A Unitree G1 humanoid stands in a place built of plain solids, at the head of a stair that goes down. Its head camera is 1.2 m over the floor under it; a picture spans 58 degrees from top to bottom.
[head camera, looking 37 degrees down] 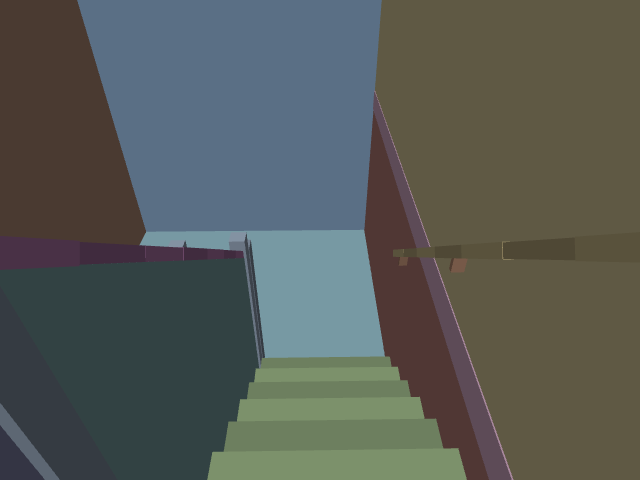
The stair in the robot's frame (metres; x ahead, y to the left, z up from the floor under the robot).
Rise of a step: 0.18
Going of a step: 0.22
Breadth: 0.90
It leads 1 degrees to the left of straight ahead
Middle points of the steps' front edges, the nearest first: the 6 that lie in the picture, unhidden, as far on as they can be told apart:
0.80 -0.06 -0.36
1.02 -0.05 -0.54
1.25 -0.05 -0.73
1.47 -0.05 -0.91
1.70 -0.04 -1.09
1.92 -0.04 -1.27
